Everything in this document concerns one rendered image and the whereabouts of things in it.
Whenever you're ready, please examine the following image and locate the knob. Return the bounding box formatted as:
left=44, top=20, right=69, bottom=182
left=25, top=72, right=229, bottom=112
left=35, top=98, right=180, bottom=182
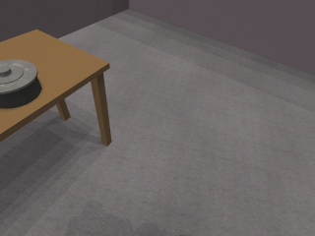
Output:
left=0, top=66, right=12, bottom=76

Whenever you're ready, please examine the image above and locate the pot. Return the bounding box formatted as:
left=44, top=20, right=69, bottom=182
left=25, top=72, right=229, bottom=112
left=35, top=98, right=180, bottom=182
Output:
left=0, top=77, right=42, bottom=109

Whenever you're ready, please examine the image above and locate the table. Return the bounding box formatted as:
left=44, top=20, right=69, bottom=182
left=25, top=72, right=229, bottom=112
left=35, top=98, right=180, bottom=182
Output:
left=0, top=29, right=112, bottom=146

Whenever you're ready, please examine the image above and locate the lid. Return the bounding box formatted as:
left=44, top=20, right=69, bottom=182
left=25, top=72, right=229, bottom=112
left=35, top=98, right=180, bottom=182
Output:
left=0, top=59, right=38, bottom=94

